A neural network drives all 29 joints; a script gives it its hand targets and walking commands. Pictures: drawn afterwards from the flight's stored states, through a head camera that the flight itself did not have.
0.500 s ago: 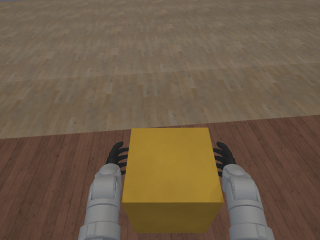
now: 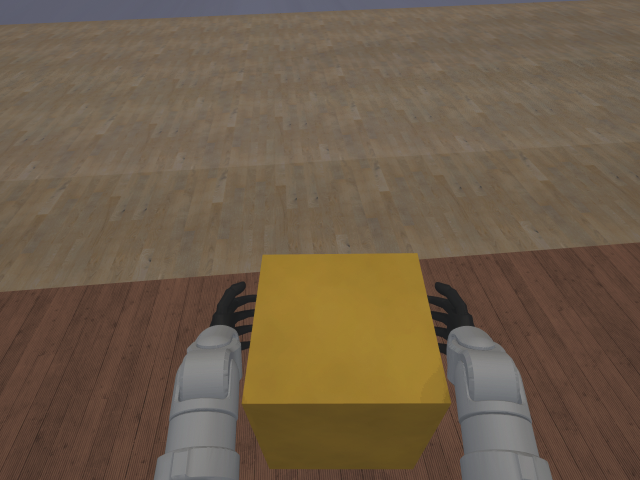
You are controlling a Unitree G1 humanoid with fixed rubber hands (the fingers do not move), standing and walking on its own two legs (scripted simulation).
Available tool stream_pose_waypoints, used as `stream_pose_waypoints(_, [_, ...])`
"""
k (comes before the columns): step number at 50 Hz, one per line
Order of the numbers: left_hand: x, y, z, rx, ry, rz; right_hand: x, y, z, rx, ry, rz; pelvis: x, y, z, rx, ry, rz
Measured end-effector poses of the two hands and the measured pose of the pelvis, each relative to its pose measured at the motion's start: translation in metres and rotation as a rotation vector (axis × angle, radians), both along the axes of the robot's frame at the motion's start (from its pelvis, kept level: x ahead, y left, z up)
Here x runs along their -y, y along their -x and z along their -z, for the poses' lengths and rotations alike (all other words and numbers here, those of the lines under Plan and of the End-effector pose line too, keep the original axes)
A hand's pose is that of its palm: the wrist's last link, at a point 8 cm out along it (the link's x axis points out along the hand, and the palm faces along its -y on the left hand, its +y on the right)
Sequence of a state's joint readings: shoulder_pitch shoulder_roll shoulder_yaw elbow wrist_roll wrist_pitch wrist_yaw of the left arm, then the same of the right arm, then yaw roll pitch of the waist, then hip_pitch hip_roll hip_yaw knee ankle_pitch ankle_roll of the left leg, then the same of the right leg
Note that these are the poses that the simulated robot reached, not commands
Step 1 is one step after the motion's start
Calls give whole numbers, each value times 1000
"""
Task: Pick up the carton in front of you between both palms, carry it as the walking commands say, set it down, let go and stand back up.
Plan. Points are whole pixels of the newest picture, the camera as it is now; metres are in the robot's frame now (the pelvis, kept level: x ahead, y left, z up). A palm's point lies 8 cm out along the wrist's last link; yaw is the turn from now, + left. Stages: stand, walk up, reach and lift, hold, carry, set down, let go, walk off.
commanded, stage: hold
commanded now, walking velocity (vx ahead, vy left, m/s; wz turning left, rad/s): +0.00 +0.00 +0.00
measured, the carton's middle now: (340, 365) +0.29 +0.00 -0.02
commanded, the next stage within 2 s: carry in 0.88 s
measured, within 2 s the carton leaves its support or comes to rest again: neither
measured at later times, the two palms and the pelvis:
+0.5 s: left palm (224, 337) +0.28 +0.15 +0.05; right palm (459, 338) +0.28 -0.15 +0.05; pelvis -0.01 +0.00 +0.00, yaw +0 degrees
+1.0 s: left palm (225, 330) +0.29 +0.15 +0.05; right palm (457, 331) +0.29 -0.15 +0.05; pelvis +0.01 +0.00 -0.01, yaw +0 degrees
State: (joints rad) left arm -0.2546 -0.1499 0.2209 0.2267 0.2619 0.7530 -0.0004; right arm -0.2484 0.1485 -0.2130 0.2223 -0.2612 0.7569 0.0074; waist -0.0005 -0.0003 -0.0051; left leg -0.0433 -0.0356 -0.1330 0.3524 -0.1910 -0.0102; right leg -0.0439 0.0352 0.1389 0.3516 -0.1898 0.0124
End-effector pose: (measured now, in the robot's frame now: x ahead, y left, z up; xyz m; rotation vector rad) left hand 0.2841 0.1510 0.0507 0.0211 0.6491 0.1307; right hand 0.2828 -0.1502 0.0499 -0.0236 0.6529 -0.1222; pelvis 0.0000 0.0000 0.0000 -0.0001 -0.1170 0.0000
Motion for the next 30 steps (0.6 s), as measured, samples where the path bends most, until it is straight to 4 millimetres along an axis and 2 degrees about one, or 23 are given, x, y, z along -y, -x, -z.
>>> stream_pose_waypoints(14, [0,3,1,-7,12,-9,0,3,1,-7,-13,7,0,9,2,7,0,0])
stream_pose_waypoints(30, [0,-1,1,-10,1,-2,0,-2,1,-10,-1,-1,1,3,1,4,0,-1])
